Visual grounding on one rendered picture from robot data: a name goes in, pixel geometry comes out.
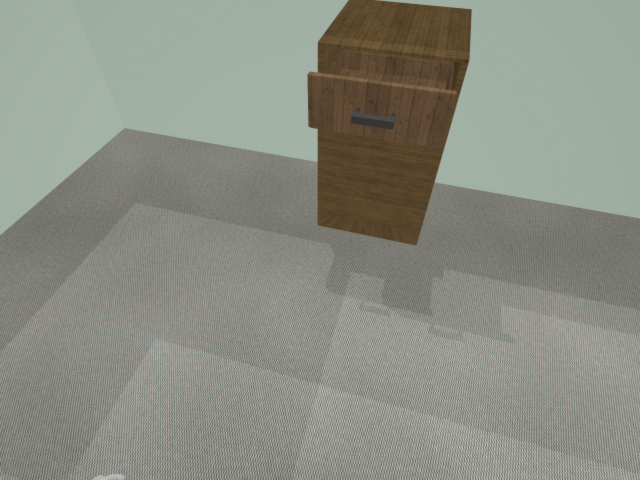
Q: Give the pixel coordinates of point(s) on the cabinet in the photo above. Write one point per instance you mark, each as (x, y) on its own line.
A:
(372, 186)

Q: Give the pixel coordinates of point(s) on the drawer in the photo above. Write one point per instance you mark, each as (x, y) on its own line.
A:
(418, 91)

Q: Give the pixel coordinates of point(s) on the handle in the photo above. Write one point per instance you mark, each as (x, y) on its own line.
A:
(373, 120)

